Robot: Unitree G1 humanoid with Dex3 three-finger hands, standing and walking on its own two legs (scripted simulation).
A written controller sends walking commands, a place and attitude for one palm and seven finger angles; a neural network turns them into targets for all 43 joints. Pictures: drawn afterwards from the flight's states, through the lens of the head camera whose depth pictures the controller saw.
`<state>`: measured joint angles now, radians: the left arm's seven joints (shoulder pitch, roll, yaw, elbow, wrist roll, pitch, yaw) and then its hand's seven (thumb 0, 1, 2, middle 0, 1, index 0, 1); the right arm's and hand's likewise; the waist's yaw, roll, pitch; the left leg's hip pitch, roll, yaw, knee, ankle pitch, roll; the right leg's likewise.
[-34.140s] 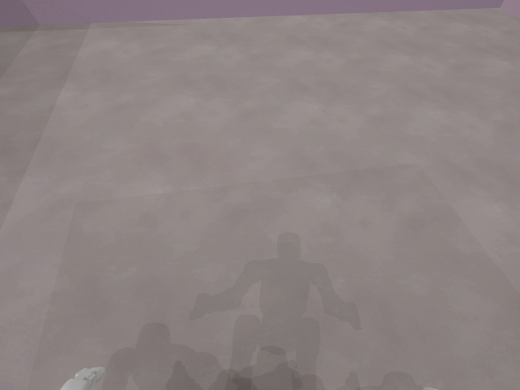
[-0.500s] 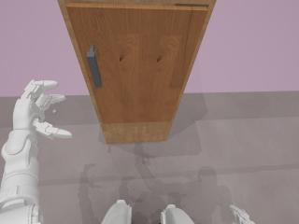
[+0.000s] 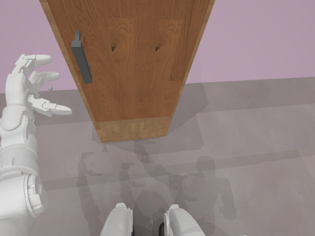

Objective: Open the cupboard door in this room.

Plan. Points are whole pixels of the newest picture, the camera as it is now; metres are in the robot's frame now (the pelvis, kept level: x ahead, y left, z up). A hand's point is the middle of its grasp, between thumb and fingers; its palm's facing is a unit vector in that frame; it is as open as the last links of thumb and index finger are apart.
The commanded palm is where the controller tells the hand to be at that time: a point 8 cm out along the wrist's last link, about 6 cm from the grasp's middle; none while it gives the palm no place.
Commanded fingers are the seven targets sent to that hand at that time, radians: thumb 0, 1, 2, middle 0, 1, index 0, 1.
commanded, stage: move the hooked fingers beside the handle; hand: left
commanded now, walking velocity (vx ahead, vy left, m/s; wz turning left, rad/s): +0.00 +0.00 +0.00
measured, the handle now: (83, 58) +0.56 +0.19 +0.06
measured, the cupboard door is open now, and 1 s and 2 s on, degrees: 0 0 0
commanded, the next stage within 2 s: slide the fingers in behind the handle in 1.10 s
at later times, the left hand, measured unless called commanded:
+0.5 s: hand (55, 75) +0.50 +0.25 +0.05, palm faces +0.11 -0.99 -0.01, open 14.0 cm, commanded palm +0.48 +0.29 +0.05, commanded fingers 0.00 -0.50 0.30 -0.30 -1.20 -0.30 -1.20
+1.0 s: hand (56, 77) +0.50 +0.25 +0.05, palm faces +0.12 -0.99 -0.01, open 14.0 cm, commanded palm +0.47 +0.28 +0.05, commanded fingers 0.00 -0.50 0.30 -0.30 -1.20 -0.30 -1.20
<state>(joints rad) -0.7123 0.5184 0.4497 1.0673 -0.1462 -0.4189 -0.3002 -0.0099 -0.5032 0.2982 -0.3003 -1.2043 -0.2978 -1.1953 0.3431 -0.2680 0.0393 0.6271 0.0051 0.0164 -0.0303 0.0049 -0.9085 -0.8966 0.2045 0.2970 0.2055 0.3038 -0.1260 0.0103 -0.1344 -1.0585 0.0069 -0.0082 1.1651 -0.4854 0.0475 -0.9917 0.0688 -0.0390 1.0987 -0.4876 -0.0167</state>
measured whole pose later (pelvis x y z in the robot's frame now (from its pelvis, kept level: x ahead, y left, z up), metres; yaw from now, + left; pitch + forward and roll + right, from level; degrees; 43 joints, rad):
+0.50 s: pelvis +0.00 +0.00 +0.00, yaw -1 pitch +24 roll -4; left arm -0.83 0.59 0.48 1.16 -0.11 -0.43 -0.29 -0.01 -0.50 0.30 -0.30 -1.20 -0.30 -1.20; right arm 0.36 -0.27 0.05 0.62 -0.01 0.08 -0.01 0.00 -0.91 -0.90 0.20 0.30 0.21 0.30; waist -0.17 0.02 -0.13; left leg -1.12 0.02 -0.01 1.19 -0.50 0.05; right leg -1.05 0.08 -0.04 1.11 -0.49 -0.02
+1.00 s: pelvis +0.00 +0.00 -0.01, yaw -1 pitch +24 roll -5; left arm -0.81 0.55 0.46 1.13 -0.10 -0.45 -0.25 -0.01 -0.50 0.30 -0.30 -1.20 -0.30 -1.20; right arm 0.33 -0.27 0.05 0.61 -0.02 0.07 -0.01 0.00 -0.91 -0.90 0.20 0.30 0.21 0.30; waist -0.16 0.01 -0.13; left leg -1.12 0.01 -0.02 1.19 -0.50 0.05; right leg -1.04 0.08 -0.05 1.11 -0.49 -0.01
